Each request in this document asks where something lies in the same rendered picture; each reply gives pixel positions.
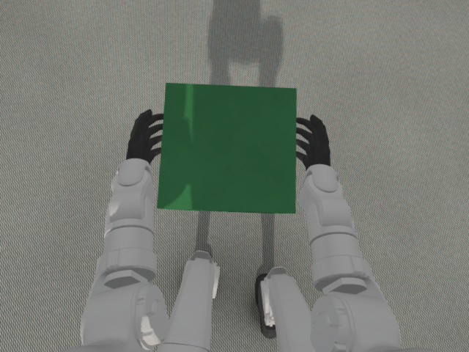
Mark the robot left shin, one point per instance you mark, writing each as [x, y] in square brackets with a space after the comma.
[199, 254]

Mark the robot shin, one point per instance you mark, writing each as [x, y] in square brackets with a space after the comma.
[199, 254]
[276, 270]

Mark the robot left hand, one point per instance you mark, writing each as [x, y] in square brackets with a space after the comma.
[140, 144]

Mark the robot right shin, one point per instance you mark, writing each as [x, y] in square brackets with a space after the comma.
[276, 270]

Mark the carton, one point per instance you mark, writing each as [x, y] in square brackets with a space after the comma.
[228, 148]

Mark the robot right hand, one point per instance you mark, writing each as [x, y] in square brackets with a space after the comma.
[318, 151]

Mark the robot left forearm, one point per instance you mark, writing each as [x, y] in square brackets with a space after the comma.
[128, 251]

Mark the left robot upper arm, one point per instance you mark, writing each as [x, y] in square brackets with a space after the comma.
[132, 318]

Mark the right robot upper arm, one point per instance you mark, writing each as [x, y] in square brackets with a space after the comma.
[344, 322]

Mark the robot right forearm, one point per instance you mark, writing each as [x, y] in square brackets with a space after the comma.
[338, 264]

